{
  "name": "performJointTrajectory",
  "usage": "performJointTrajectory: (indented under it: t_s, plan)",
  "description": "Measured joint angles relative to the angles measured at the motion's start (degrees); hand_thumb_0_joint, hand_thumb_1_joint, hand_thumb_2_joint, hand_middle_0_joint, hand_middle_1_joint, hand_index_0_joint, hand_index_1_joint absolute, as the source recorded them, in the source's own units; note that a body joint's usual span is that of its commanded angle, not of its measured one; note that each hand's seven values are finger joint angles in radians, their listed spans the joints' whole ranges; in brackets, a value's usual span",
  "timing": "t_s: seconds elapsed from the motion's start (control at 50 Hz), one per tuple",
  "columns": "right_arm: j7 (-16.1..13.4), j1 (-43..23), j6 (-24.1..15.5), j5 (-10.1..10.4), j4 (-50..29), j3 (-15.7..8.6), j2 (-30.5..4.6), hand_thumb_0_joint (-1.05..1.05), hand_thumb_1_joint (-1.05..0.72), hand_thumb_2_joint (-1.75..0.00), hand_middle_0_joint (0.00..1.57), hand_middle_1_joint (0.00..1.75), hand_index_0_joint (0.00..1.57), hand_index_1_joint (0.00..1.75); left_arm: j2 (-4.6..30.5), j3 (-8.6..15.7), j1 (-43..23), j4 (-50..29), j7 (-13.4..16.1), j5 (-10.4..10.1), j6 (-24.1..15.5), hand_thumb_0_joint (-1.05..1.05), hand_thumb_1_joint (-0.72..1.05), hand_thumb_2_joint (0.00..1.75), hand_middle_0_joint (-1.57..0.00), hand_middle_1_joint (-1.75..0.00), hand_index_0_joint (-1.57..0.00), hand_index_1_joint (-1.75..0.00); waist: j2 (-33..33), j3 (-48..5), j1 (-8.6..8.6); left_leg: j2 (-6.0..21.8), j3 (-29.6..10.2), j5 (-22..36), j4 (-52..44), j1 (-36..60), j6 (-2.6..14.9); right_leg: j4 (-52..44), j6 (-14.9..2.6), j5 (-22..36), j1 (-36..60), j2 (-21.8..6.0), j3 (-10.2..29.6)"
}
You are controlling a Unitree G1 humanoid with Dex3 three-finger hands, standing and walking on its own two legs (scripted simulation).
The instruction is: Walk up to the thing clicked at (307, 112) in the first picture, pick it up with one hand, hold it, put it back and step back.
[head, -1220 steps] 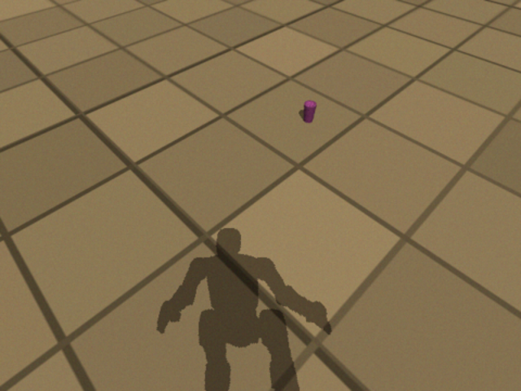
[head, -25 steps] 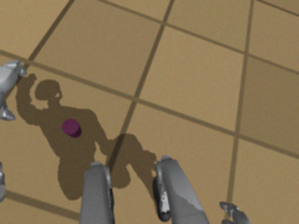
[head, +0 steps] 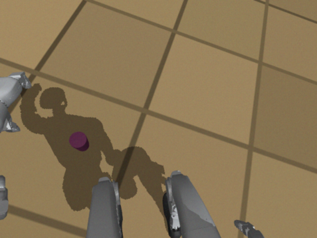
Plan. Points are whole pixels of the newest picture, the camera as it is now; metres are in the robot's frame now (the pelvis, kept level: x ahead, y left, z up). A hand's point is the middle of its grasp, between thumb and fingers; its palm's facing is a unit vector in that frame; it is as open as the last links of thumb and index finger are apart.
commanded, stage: go down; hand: left
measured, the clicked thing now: (80, 142) +0.47 +0.26 -0.53
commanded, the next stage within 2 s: approach in 0.80 s
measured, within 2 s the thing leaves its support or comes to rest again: neither
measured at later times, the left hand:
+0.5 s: hand (9, 109) +0.44 +0.33 -0.06, palm faces -0.42 -0.05 -0.91, open 12.5 cm
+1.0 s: hand (11, 109) +0.44 +0.33 -0.06, palm faces -0.43 -0.05 -0.90, open 12.7 cm
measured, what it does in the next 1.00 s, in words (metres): stands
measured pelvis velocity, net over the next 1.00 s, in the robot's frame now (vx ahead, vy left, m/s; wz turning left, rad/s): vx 0.01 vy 0.00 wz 0.00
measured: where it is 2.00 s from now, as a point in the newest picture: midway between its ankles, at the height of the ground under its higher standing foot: (145, 228)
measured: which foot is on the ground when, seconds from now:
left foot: down 0.00-1.00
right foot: down 0.00-1.00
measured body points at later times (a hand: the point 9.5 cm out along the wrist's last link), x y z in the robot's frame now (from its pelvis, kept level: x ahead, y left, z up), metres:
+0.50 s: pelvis +0.01 +0.00 +0.01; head +0.17 +0.05 +0.43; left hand +0.46 +0.33 -0.01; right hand +0.06 -0.27 -0.10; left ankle +0.06 +0.11 -0.56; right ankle +0.07 -0.16 -0.56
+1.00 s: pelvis +0.01 +0.00 +0.01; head +0.18 +0.04 +0.43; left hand +0.46 +0.33 -0.01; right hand +0.06 -0.27 -0.10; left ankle +0.06 +0.11 -0.56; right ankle +0.07 -0.16 -0.56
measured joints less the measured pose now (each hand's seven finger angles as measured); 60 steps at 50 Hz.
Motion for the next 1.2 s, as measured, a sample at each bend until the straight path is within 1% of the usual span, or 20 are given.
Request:
performJointTrajectory:
  t_s: [0.14, 0.22, 0.42, 0.56, 0.66, 0.82, 0.92, 0.98, 1.06, 1.2]
  plan:
    - [-0.01, 0.13, 0.11, 0.01, 0.04, -0.15, 0.09, 0.00, -0.92, -0.90, 0.20, 0.30, 0.21, 0.30, -0.34, 0.12, 0.49, 0.34, 0.48, 0.08, -0.03, 0.00, -0.35, 0.91, -0.33, -0.84, -0.29, -0.88, -0.01, -0.05, 0.11, 0.06, 0.12, 0.12, -1.18, 1.48, 0.01, -1.28, -0.08, 0.22, 1.47, 0.05, 0.06]
    - [-0.09, 0.16, 0.05, 0.06, 0.04, -0.12, 0.07, 0.00, -0.92, -0.90, 0.20, 0.30, 0.21, 0.30, -0.38, -0.34, 0.26, 1.02, 0.87, 0.18, 0.03, 0.00, -0.34, 0.90, -0.33, -0.83, -0.29, -0.87, -0.04, -0.07, 0.13, 0.04, 0.16, 0.27, -1.87, 2.15, 0.00, -1.97, -0.13, 0.37, 2.14, 0.03, 0.06]
    - [-0.14, 0.38, 0.02, 0.10, -0.12, -0.38, -0.14, 0.00, -0.92, -0.90, 0.20, 0.30, 0.21, 0.30, -1.31, -0.41, 1.50, 1.16, 2.09, 0.26, 0.30, 0.00, -0.32, 0.90, -0.34, -0.83, -0.31, -0.87, 0.01, -0.27, 0.31, 0.07, 0.34, 0.27, -2.69, 2.87, 0.04, -2.80, -0.11, 0.44, 2.79, 0.07, 0.20]
    - [-0.01, 0.13, 0.00, -0.15, 0.17, -0.54, -0.17, 0.00, -0.92, -0.90, 0.20, 0.30, 0.21, 0.30, -1.34, -0.14, 1.02, 1.11, 2.87, 0.83, 0.42, 0.00, -0.31, 0.89, -0.35, -0.83, -0.31, -0.86, -0.12, -0.04, 0.37, -0.03, 0.24, 0.04, -2.17, 2.41, -0.05, -2.18, -0.06, 0.11, 2.33, -0.01, 0.15]
    - [0.22, -0.01, 0.14, -0.25, 0.17, -0.73, -0.10, 0.00, -0.92, -0.90, 0.20, 0.30, 0.21, 0.30, -1.27, -0.03, 0.36, 0.73, 2.64, 0.76, 0.97, 0.00, -0.30, 0.89, -0.35, -0.84, -0.31, -0.87, 0.02, 0.33, 0.36, -0.02, 0.08, 0.13, -2.25, 2.35, -0.13, -2.32, -0.03, 0.20, 2.33, 0.03, 0.02]
    - [0.06, 0.56, 0.48, 0.04, 0.04, -0.64, 0.06, 0.00, -0.92, -0.90, 0.20, 0.30, 0.21, 0.30, -1.44, 0.09, 1.27, 0.54, 1.77, -0.20, 1.22, 0.00, -0.29, 0.88, -0.36, -0.83, -0.33, -0.86, 0.22, 0.20, 0.30, 0.25, 0.23, 0.28, -3.61, 3.68, -0.21, -3.72, -0.06, 0.52, 3.52, 0.27, 0.12]
    - [-0.09, 1.03, 0.43, 0.15, -0.10, -0.63, -0.02, 0.00, -0.92, -0.90, 0.20, 0.30, 0.21, 0.30, -1.85, 0.11, 2.59, 0.78, 2.26, -0.23, 0.63, 0.00, -0.29, 0.88, -0.36, -0.83, -0.32, -0.86, 0.23, -0.27, 0.37, 0.29, 0.37, 0.06, -3.85, 4.07, -0.21, -3.89, -0.09, 0.33, 3.81, 0.31, 0.25]
    - [-0.03, 1.04, 0.28, 0.05, -0.12, -0.62, -0.13, 0.00, -0.92, -0.90, 0.20, 0.30, 0.21, 0.30, -1.84, 0.21, 2.59, 1.23, 2.97, 0.43, 0.11, 0.00, -0.32, 0.89, -0.34, -0.83, -0.30, -0.87, 0.04, -0.47, 0.42, 0.23, 0.36, -0.17, -3.35, 3.61, -0.26, -3.28, -0.14, 0.01, 3.31, 0.25, 0.27]
    - [0.30, 0.56, -0.05, -0.26, -0.22, -0.50, -0.44, 0.00, -0.91, -0.90, 0.20, 0.30, 0.21, 0.30, -1.31, -0.63, 1.12, 3.88, 4.53, 1.21, -0.15, 0.00, -0.38, 0.91, -0.30, -0.84, -0.26, -0.89, -0.24, -0.61, 0.20, 0.08, 0.24, -0.62, -1.73, 1.76, -0.20, -1.51, -0.08, -0.58, 1.48, 0.14, 0.25]
    - [1.90, -0.50, -1.21, -1.45, -0.78, -0.41, -1.58, 0.00, -0.91, -0.90, 0.20, 0.30, 0.21, 0.30, -0.14, -1.76, -3.68, 9.82, 7.63, 3.76, -0.82, 0.00, -0.44, 0.93, -0.25, -0.88, -0.21, -0.93, -0.76, -1.24, -0.70, -0.28, -0.42, -2.30, 6.01, -7.49, -0.12, 6.46, -0.33, -2.66, -7.59, 0.01, 0.08]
